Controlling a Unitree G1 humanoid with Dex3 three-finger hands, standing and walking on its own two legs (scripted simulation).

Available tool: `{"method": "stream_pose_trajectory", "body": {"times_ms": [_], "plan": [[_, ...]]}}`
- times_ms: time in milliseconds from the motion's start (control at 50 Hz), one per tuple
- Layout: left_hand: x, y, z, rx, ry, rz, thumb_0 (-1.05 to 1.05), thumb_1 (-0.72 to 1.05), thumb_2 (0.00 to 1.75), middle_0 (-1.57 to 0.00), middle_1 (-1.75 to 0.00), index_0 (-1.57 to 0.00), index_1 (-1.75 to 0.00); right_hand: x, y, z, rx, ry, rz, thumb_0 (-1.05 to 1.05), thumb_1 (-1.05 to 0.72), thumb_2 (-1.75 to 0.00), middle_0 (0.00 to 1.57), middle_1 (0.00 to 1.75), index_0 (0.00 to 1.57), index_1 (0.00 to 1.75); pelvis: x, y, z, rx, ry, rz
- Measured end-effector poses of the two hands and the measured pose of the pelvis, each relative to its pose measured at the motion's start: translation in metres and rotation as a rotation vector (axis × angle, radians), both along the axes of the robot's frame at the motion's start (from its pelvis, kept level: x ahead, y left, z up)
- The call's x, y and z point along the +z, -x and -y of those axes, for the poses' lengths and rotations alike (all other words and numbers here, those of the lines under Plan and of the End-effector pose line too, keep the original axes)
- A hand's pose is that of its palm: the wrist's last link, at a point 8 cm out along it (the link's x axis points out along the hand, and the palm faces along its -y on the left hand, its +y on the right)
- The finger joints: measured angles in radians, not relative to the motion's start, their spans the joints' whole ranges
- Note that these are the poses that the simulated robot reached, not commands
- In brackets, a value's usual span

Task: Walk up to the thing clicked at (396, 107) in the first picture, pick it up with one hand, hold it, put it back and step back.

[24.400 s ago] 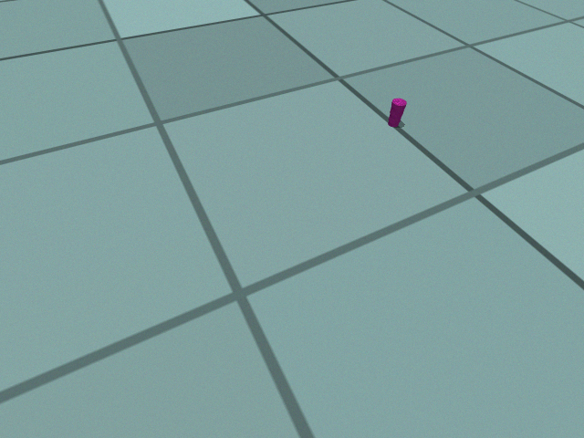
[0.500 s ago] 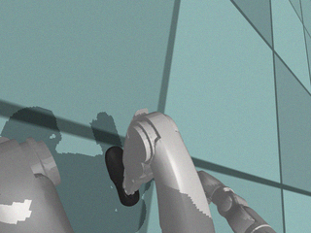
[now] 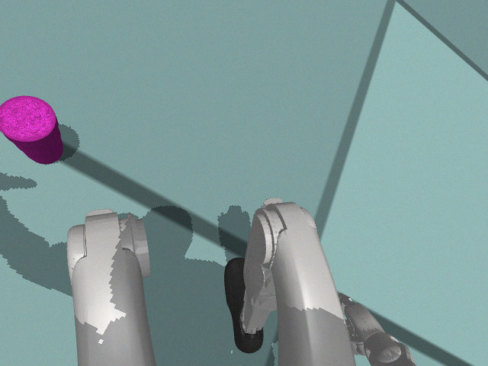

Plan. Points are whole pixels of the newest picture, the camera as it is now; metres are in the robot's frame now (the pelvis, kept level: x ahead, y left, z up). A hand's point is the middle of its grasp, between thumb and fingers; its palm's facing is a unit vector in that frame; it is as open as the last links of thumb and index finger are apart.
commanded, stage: home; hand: left
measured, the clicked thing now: (37, 136) +0.48 +0.31 -0.25
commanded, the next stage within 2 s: none
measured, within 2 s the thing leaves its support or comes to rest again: neither
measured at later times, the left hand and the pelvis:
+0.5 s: hand out of the picture +0.29 +0.34 +0.11, palm faces +0.32 -0.81 -0.49, open 17.3 cm; pelvis +0.03 -0.02 +0.19, yaw +9 degrees
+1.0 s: hand out of the picture +0.25 +0.23 +0.30, palm faces +0.31 -0.89 -0.34, open 17.3 cm; pelvis +0.09 -0.01 +0.37, yaw +11 degrees
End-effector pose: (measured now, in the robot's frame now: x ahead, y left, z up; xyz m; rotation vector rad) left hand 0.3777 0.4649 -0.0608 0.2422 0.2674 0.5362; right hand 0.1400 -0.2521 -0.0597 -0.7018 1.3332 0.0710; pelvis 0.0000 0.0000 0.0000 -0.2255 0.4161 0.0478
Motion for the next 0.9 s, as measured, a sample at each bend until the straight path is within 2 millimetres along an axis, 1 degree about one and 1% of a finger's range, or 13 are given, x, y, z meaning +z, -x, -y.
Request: {"method": "stream_pose_trajectory", "body": {"times_ms": [60,120,200,280,340,400,520,600,680,760,900], "plan": [[0.027,0.017,-0.008,0.026,-0.052,-0.062,-0.02,-0.49,0.06,-0.07,-0.07,-0.08,-0.06,0.0,-0.001,0.001,-0.053,-0.039,0.01,0.0,-0.9,-0.91,0.21,0.3,0.21,0.31,0.01,-0.002,0.001,0.011,-0.017,-0.036],[0.051,0.036,-0.006,0.026,-0.092,-0.132,-0.01,-0.5,0.07,-0.06,-0.06,-0.07,-0.06,0.001,-0.003,0.001,-0.105,-0.084,0.018,0.0,-0.9,-0.91,0.21,0.3,0.21,0.31,0.023,-0.003,0.002,0.024,-0.037,-0.074],[0.078,0.062,0.013,-0.003,-0.122,-0.233,-0.01,-0.5,0.07,-0.06,-0.06,-0.06,-0.06,0.01,-0.012,-0.001,-0.16,-0.141,0.042,0.01,-0.9,-0.91,0.21,0.3,0.2,0.31,0.049,-0.003,0.003,0.033,-0.063,-0.115],[0.104,0.086,0.041,-0.032,-0.116,-0.312,-0.01,-0.51,0.07,-0.06,-0.06,-0.06,-0.06,0.033,-0.03,-0.006,-0.183,-0.183,0.087,0.01,-0.9,-0.91,0.21,0.3,0.2,0.31,0.083,-0.005,0.007,0.041,-0.085,-0.144],[0.127,0.102,0.061,-0.039,-0.098,-0.358,-0.01,-0.51,0.07,-0.06,-0.06,-0.06,-0.06,0.06,-0.048,-0.01,-0.182,-0.206,0.136,0.01,-0.9,-0.91,0.21,0.3,0.2,0.31,0.112,-0.01,0.011,0.048,-0.101,-0.153],[0.156,0.113,0.077,-0.025,-0.077,-0.378,-0.01,-0.51,0.07,-0.06,-0.06,-0.07,-0.06,0.09,-0.067,-0.013,-0.172,-0.22,0.193,0.01,-0.9,-0.91,0.21,0.3,0.2,0.31,0.142,-0.016,0.016,0.059,-0.115,-0.15],[0.211,0.125,0.102,0.018,-0.026,-0.415,-0.01,-0.51,0.07,-0.06,-0.06,-0.07,-0.06,0.155,-0.104,-0.014,-0.158,-0.239,0.326,0.01,-0.9,-0.91,0.21,0.3,0.2,0.31,0.199,-0.032,0.022,0.079,-0.137,-0.121],[0.243,0.13,0.12,0.026,0.018,-0.446,-0.01,-0.51,0.07,-0.06,-0.06,-0.06,-0.06,0.198,-0.121,-0.013,-0.156,-0.247,0.399,0.01,-0.9,-0.91,0.21,0.3,0.2,0.31,0.235,-0.043,0.022,0.09,-0.149,-0.085],[0.272,0.136,0.139,0.027,0.066,-0.477,-0.01,-0.52,0.06,-0.06,-0.05,-0.06,-0.06,0.239,-0.129,-0.013,-0.159,-0.246,0.447,0.01,-0.9,-0.91,0.21,0.3,0.2,0.31,0.269,-0.055,0.022,0.102,-0.159,-0.043],[0.301,0.144,0.155,0.036,0.112,-0.499,-0.01,-0.53,0.06,-0.06,-0.05,-0.06,-0.06,0.275,-0.131,-0.015,-0.169,-0.241,0.479,0.01,-0.9,-0.91,0.21,0.3,0.2,0.31,0.301,-0.066,0.02,0.113,-0.168,0.004],[0.355,0.154,0.179,0.029,0.152,-0.502,-0.01,-0.52,0.06,-0.06,-0.05,-0.06,-0.06,0.328,-0.129,-0.023,-0.189,-0.243,0.53,0.01,-0.9,-0.91,0.21,0.3,0.2,0.31,0.348,-0.084,0.014,0.131,-0.182,0.096]]}}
